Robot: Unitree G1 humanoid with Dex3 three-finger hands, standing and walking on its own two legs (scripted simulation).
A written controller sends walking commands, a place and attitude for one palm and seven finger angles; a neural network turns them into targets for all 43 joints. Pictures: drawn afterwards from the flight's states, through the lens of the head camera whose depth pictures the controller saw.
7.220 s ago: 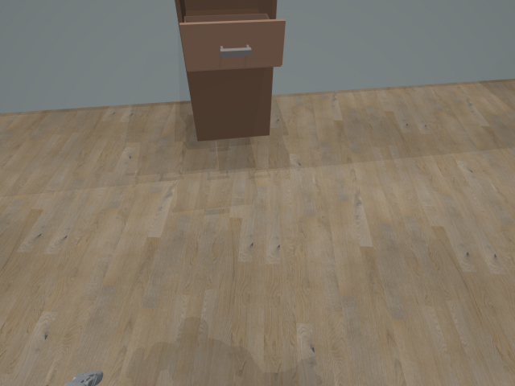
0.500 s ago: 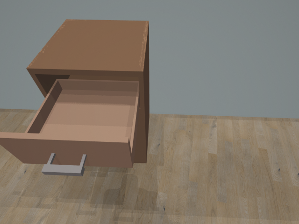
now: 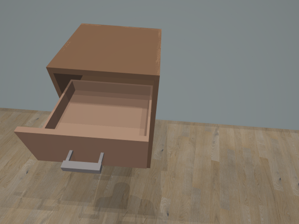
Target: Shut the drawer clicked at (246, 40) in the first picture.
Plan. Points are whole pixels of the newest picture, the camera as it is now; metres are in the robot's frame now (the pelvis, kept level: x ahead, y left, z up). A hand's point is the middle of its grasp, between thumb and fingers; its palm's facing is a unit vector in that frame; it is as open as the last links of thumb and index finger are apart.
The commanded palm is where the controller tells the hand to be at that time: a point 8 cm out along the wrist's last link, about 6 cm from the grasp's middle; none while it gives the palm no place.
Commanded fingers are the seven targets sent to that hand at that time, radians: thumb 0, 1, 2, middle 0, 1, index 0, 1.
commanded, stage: raise the hand and make a fist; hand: left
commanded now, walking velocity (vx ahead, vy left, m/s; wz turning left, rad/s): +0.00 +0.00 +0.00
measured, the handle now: (84, 160) +0.32 +0.23 -0.07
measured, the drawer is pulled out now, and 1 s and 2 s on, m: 0.29 0.29 0.29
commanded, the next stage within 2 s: bring the fist close to the handle in 1.82 s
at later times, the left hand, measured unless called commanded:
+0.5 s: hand out of the picture +0.11 +0.17 -0.03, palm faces +0.15 -0.98 -0.09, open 5.1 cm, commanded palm +0.10 +0.22 -0.03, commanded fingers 0.00 0.90 0.90 -0.80 -0.95 -0.80 -0.95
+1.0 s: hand (75, 221) +0.14 +0.19 -0.01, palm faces +0.03 -1.00 -0.07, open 3.2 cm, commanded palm +0.10 +0.24 +0.00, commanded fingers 0.00 0.90 0.90 -1.30 -1.49 -1.30 -1.49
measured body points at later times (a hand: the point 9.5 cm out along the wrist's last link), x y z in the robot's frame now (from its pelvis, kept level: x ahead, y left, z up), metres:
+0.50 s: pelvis -0.02 -0.04 -0.10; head +0.02 -0.02 +0.35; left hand +0.10 +0.22 -0.02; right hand +0.24 -0.23 -0.12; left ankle +0.01 +0.07 -0.74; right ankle +0.01 -0.13 -0.74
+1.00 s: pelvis -0.01 -0.03 -0.07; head +0.04 -0.02 +0.38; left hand +0.13 +0.24 -0.01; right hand +0.18 -0.30 -0.12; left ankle +0.01 +0.07 -0.74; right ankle +0.01 -0.13 -0.74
